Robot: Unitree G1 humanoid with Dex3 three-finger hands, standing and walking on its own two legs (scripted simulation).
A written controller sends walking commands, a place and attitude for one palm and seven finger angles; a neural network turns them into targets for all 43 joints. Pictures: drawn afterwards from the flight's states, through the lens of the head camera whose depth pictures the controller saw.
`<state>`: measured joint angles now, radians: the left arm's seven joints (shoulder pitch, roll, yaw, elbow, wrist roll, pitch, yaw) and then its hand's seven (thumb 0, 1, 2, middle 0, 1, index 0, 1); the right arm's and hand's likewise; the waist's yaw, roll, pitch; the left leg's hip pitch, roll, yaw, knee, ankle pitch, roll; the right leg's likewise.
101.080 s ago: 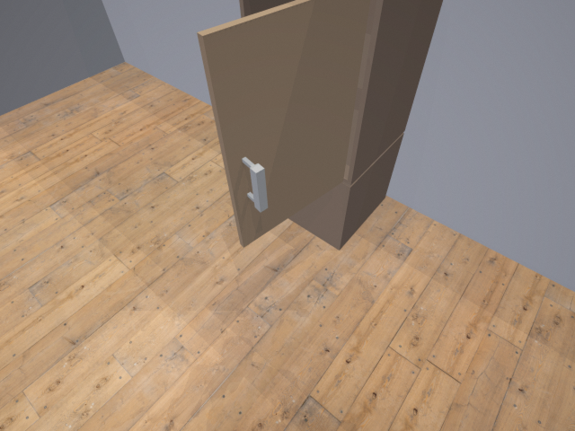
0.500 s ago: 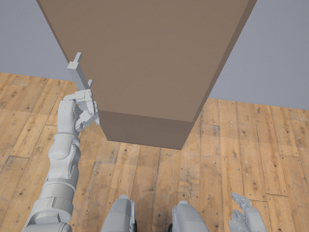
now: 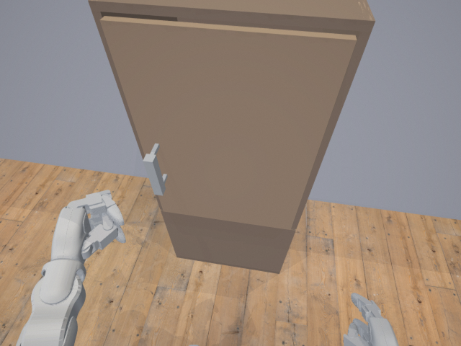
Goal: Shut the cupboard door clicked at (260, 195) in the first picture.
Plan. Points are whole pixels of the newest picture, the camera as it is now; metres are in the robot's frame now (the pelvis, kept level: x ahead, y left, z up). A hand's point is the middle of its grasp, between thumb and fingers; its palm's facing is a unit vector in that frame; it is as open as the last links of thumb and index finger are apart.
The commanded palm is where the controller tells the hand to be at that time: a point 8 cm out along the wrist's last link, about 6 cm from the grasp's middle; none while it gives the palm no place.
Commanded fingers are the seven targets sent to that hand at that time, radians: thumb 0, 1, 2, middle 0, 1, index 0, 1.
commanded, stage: draw the hand back to the body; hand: left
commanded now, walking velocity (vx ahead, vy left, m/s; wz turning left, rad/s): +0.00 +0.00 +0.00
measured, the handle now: (157, 169) +0.52 +0.21 -0.06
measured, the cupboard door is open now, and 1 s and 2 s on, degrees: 0 0 0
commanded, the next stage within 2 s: step back with the hand held close in 0.94 s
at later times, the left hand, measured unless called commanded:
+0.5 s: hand (22, 224) +0.23 +0.26 +0.18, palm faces +0.44 -0.80 -0.40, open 5.6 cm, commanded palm +0.18 +0.30 +0.21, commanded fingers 0.00 0.90 0.90 -0.25 -0.36 -0.25 -0.36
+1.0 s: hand (14, 229) +0.21 +0.25 +0.20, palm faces +0.47 -0.78 -0.41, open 7.4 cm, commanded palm +0.16 +0.28 +0.21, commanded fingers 0.00 0.90 0.90 -0.20 -0.30 -0.20 -0.30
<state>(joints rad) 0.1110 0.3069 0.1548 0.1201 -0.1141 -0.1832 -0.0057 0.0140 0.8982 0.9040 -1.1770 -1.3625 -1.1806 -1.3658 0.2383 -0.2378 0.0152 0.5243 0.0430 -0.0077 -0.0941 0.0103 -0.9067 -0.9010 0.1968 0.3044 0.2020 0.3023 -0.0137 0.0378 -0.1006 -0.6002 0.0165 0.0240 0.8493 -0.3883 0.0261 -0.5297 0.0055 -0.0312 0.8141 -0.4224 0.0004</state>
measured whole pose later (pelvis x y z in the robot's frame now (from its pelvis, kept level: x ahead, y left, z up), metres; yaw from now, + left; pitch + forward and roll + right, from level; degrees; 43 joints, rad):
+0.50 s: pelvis +0.03 +0.00 +0.04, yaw +0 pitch -2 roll +0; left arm 0.42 0.35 0.30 -0.34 -0.06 -0.04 0.12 0.01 0.89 0.90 -0.52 -0.65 -0.53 -0.65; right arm 0.19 -0.21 0.05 0.59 0.01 -0.08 -0.07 0.01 -0.90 -0.90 0.20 0.30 0.20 0.30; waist 0.07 0.07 -0.02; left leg -0.18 -0.01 0.03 0.49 -0.27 0.02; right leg -0.11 -0.01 -0.02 0.45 -0.30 0.00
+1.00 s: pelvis +0.02 -0.02 +0.04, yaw +0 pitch -4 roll +0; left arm 0.46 0.35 0.35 -0.38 -0.06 -0.08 0.11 0.01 0.89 0.90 -0.22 -0.30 -0.22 -0.31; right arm 0.21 -0.23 0.02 0.64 0.01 -0.11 -0.08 0.01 -0.91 -0.90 0.20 0.30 0.20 0.30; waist 0.06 0.07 -0.01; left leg -0.14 0.01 0.03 0.45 -0.25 0.00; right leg -0.07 0.01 -0.03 0.42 -0.28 -0.02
